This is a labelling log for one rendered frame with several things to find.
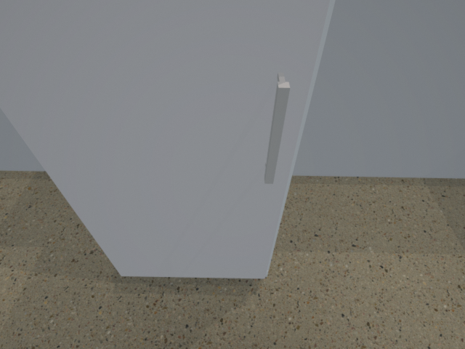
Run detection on handle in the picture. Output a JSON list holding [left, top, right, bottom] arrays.
[[264, 73, 290, 184]]

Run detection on fridge door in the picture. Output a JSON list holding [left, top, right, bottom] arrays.
[[0, 0, 330, 279]]

